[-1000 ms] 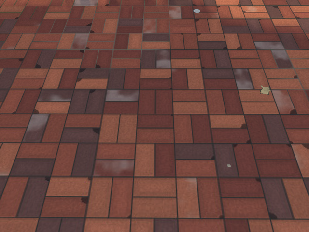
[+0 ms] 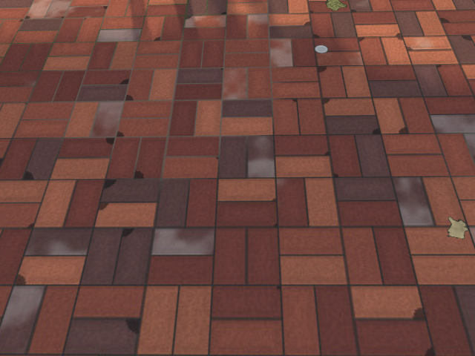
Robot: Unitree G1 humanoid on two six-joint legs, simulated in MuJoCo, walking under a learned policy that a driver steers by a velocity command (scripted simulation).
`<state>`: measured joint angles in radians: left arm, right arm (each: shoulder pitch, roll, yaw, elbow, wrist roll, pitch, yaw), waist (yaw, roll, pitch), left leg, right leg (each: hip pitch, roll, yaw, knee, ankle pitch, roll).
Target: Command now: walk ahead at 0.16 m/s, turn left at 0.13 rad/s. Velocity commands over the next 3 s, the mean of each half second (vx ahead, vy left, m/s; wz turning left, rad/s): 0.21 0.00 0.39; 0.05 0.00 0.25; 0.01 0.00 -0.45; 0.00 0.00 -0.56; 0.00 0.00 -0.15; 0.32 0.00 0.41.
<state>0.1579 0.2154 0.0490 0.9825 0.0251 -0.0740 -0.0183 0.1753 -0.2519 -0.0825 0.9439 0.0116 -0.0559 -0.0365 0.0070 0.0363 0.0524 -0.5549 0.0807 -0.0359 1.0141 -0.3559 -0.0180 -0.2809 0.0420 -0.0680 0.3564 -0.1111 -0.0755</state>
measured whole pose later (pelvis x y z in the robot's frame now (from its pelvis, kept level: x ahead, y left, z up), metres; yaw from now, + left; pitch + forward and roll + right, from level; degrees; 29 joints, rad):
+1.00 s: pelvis +0.22 +0.07 -0.01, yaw +21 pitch +1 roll +0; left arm 0.09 0.25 0.04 0.87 0.00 -0.01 -0.01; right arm 0.12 -0.27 -0.06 0.83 -0.01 0.02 -0.04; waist 0.00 0.01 0.05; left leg -0.21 -0.03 -0.08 0.55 -0.35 -0.02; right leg -0.35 0.06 0.06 0.52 -0.19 -0.03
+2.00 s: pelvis +0.25 +0.06 +0.00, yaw -14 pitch +1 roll +0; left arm 0.17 0.36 0.10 0.67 -0.02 0.05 0.02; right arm 0.18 -0.28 -0.07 0.71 -0.02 -0.02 -0.03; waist 0.00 -0.05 0.04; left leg -0.25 0.00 -0.02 0.47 -0.23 0.01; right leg -0.52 0.12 0.14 1.06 -0.46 0.04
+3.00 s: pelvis +0.40 +0.08 +0.00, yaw -1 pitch +1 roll -2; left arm 0.20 0.32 0.06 0.72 -0.01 -0.10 -0.01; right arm 0.33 -0.28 -0.04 0.68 0.00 -0.06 0.03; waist -0.01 -0.04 0.03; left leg -0.28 -0.05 0.00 0.50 -0.25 0.08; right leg -0.51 -0.06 0.02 1.12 -0.30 -0.02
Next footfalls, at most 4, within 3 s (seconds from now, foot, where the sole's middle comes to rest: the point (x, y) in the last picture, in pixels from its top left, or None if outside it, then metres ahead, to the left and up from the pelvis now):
0.36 left None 0.16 0.18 -0.78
0.80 right None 0.34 0.01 -0.78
1.42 right None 0.32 -0.05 -0.78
1.86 left None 0.32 0.16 -0.78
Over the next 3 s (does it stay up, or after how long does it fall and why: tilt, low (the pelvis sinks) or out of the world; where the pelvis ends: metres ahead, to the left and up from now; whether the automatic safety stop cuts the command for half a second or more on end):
stays up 0.40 0.08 0.00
